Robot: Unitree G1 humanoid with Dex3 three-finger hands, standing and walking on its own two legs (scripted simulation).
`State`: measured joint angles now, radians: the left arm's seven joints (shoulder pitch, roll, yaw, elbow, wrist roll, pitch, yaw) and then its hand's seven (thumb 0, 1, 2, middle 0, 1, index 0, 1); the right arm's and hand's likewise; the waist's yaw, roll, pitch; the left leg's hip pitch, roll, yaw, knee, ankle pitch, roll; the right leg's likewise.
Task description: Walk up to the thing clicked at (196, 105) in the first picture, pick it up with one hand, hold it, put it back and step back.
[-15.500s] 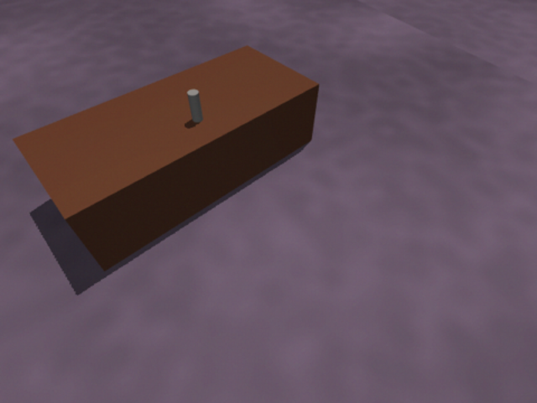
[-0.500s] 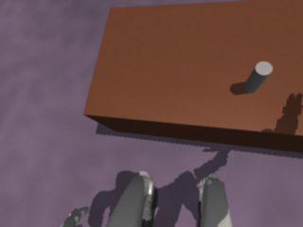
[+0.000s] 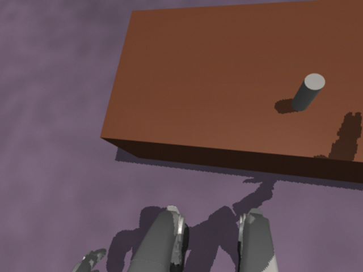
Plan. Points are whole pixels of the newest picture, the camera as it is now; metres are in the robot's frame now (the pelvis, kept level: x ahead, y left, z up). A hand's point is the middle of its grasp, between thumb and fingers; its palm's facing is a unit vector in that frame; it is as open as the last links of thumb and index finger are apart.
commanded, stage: go down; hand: right
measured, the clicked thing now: (306, 94) +0.56 -0.26 -0.22
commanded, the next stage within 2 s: none
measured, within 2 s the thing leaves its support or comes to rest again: neither
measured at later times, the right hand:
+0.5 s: hand out of the picture +0.46 -0.44 +0.08, palm faces +0.37 +0.93 -0.02, open 17.7 cm
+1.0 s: hand out of the picture +0.46 -0.44 +0.08, palm faces +0.35 +0.93 -0.02, open 17.7 cm
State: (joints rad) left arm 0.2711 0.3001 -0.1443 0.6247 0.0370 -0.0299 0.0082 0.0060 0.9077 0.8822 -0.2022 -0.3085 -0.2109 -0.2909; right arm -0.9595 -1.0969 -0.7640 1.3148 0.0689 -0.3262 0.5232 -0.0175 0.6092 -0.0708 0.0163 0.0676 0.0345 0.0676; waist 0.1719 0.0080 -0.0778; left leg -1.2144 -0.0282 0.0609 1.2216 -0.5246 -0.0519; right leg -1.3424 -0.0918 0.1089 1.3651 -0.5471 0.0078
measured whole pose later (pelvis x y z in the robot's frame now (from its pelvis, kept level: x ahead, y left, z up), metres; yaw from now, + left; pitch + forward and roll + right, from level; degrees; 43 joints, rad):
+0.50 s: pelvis +0.00 +0.00 +0.00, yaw +0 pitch +30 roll +8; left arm 0.27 0.30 -0.15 0.62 0.03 -0.03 0.01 0.01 0.91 0.88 -0.20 -0.31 -0.21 -0.29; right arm -0.93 -1.08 -0.79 1.29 0.09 -0.32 0.53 -0.02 0.61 -0.07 0.02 0.07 0.04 0.07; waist 0.17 0.00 -0.08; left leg -1.22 -0.03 0.06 1.22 -0.53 -0.05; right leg -1.34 -0.09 0.11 1.36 -0.55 0.01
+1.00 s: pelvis +0.00 +0.00 +0.00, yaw +0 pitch +30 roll +9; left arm 0.26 0.30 -0.14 0.62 0.03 -0.03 0.01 0.01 0.90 0.88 -0.20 -0.31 -0.21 -0.29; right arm -0.94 -1.08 -0.77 1.29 0.08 -0.32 0.53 -0.02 0.61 -0.07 0.02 0.07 0.04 0.07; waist 0.17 0.01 -0.08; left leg -1.22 -0.03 0.06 1.23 -0.54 -0.05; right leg -1.35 -0.09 0.11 1.37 -0.56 0.01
